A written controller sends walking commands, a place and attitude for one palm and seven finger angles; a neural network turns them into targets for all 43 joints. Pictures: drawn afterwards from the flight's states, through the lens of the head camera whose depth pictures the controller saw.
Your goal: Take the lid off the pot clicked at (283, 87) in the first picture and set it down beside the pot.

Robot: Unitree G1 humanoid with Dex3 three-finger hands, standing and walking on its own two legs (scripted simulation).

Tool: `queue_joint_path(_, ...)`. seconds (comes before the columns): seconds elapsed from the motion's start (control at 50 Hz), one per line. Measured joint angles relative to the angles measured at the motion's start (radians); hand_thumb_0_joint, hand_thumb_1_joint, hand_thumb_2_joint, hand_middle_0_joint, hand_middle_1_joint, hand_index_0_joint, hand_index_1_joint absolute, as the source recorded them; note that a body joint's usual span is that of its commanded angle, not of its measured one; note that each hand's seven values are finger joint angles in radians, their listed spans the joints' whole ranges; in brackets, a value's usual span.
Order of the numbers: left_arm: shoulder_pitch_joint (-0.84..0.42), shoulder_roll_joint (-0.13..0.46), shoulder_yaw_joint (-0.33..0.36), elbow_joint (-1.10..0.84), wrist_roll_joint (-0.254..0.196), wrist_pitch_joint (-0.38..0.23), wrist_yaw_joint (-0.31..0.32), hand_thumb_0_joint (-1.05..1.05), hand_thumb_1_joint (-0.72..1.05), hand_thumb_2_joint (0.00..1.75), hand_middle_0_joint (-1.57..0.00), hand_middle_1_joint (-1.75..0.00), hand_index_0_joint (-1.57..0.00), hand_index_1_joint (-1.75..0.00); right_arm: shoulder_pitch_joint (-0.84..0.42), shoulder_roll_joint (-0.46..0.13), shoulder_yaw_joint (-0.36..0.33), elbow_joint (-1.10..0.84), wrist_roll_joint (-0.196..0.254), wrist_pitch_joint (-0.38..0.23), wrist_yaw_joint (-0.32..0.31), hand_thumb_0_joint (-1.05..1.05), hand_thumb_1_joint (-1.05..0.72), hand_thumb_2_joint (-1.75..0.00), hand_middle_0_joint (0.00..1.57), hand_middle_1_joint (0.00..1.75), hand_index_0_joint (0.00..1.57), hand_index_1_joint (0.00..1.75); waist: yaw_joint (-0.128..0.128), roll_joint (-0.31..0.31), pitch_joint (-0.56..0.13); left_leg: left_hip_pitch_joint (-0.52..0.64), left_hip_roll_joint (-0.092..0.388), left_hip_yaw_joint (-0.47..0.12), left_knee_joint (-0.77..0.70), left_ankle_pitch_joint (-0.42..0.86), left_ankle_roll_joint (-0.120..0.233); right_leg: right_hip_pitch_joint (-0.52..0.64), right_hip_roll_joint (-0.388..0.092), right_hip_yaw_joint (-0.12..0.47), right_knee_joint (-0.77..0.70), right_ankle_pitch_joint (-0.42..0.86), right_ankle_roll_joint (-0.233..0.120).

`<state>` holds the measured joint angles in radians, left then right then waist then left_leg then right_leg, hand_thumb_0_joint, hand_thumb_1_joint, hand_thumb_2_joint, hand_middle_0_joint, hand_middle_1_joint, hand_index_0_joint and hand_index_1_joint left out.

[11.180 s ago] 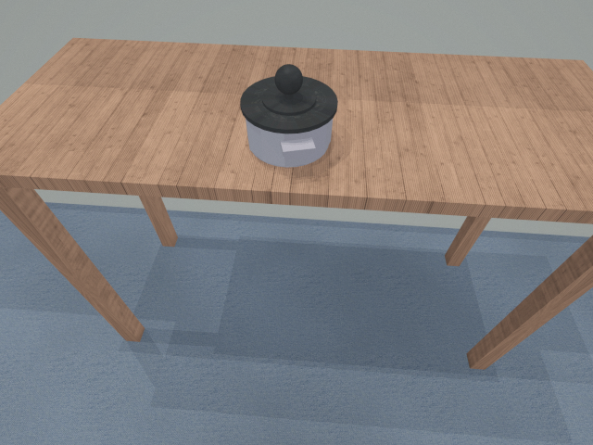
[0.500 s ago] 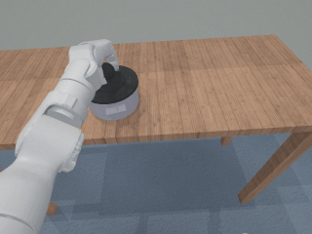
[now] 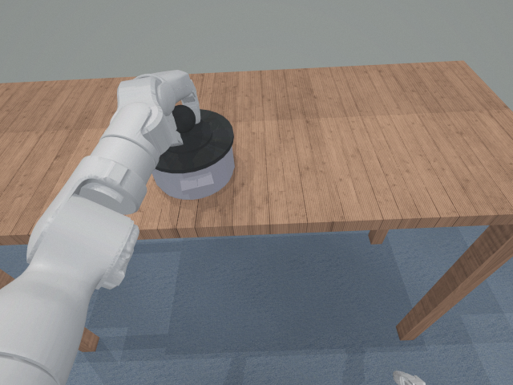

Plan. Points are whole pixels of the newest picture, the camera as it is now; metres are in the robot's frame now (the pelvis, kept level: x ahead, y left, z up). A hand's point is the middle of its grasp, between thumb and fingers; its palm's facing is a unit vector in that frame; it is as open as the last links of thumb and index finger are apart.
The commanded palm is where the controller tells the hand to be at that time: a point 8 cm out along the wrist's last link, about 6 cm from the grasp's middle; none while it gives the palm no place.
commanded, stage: close the fingers and squeeze the knob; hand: left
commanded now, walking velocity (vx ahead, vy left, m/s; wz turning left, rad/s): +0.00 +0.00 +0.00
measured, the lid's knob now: (181, 119) +0.50 +0.12 +0.17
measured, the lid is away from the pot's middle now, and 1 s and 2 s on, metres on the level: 0.00 0.00 0.02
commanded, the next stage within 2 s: lift the lid straight up in 1.16 s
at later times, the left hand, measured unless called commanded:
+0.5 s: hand (177, 123) +0.46 +0.11 +0.19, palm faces -0.35 -0.08 -0.93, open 7.2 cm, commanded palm +0.45 +0.12 +0.24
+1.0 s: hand (177, 123) +0.46 +0.12 +0.19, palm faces -0.36 -0.09 -0.93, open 6.9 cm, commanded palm +0.45 +0.12 +0.24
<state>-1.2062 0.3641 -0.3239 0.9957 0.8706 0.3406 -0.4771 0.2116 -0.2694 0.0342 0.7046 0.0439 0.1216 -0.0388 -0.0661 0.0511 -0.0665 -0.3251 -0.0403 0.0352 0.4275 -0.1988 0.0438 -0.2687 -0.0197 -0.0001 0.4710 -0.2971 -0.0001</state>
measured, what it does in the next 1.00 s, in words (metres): stands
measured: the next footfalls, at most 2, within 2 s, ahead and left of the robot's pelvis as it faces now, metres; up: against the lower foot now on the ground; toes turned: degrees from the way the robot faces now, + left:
none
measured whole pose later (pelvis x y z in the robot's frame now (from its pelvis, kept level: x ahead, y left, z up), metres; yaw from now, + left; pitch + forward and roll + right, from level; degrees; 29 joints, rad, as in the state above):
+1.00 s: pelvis +0.00 +0.00 +0.00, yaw -1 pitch +5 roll +1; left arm -1.20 0.36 -0.31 1.00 0.88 0.33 -0.47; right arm 0.23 -0.28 0.03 0.71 0.04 0.12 -0.05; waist -0.07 0.05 -0.07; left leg -0.31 -0.04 0.04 0.42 -0.20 0.04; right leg -0.26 -0.01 0.01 0.47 -0.29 0.00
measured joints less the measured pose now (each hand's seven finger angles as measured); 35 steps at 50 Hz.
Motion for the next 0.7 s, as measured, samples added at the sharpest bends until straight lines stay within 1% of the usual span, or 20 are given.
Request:
queue_joint_path(0.12, 0.007, -0.003, -0.008, -0.020, 0.007, 0.000, 0.005, 0.00, 0.12, 1.00, -0.63, -0.92, -0.61, -0.91, 0.010, -0.001, -0.005, 0.001, 0.000, -0.001, 0.004, 0.01, -0.91, -0.90, 0.20, 0.30, 0.20, 0.30, 0.001, 0.001, -0.007, -0.001, -0.001, 0.000, 0.001, -0.001, 0.000, 0.000, -0.001, 0.000, 0.000, -0.001, 0.001)
queue_joint_path(0.28, 0.014, -0.022, -0.014, -0.039, -0.001, 0.009, 0.007, 0.00, 0.22, 0.93, -0.67, -0.97, -0.65, -0.96, 0.016, -0.005, -0.005, 0.009, -0.001, 0.002, 0.008, 0.01, -0.91, -0.90, 0.20, 0.30, 0.20, 0.30, 0.004, 0.012, -0.007, 0.006, -0.004, 0.001, -0.003, 0.004, 0.002, 0.004, -0.004, 0.001, 0.001, 0.001, 0.002)
queue_joint_path(0.4, -0.018, -0.022, -0.010, 0.017, 0.001, 0.013, 0.012, 0.01, 0.25, 0.84, -0.67, -0.98, -0.67, -0.97, 0.011, 0.004, 0.007, 0.014, 0.000, 0.002, -0.002, 0.01, -0.91, -0.90, 0.20, 0.30, 0.20, 0.30, -0.002, 0.005, 0.000, 0.008, -0.002, 0.005, -0.010, 0.011, 0.000, 0.000, -0.002, 0.005, 0.004, 0.005, 0.000)
queue_joint_path(0.5, -0.011, -0.018, -0.002, 0.015, 0.008, 0.006, 0.015, 0.01, 0.29, 0.74, -0.69, -0.98, -0.68, -0.97, 0.021, 0.003, 0.005, 0.014, -0.005, -0.003, -0.003, 0.01, -0.91, -0.90, 0.20, 0.30, 0.20, 0.30, -0.003, 0.005, -0.004, 0.007, 0.001, 0.005, -0.011, 0.012, -0.002, -0.002, 0.001, 0.006, 0.003, 0.006, -0.002)
queue_joint_path(0.6, -0.022, -0.016, -0.002, 0.039, 0.005, 0.004, 0.012, 0.01, 0.32, 0.63, -0.71, -0.97, -0.70, -0.96, 0.024, -0.001, 0.005, 0.020, -0.003, -0.002, -0.008, 0.01, -0.91, -0.90, 0.20, 0.30, 0.20, 0.30, -0.007, 0.002, -0.003, 0.010, 0.003, 0.005, -0.009, 0.008, -0.003, 0.003, 0.003, 0.006, 0.002, 0.005, -0.003)
queue_joint_path(0.7, -0.020, -0.008, 0.016, 0.039, 0.005, -0.002, 0.003, 0.01, 0.33, 0.60, -0.72, -0.98, -0.72, -0.96, 0.025, -0.007, 0.004, 0.017, -0.006, -0.001, -0.012, 0.01, -0.91, -0.90, 0.20, 0.30, 0.20, 0.30, -0.010, -0.001, -0.004, 0.010, 0.006, 0.006, -0.010, 0.007, -0.004, 0.003, 0.006, 0.008, -0.001, 0.006, -0.004)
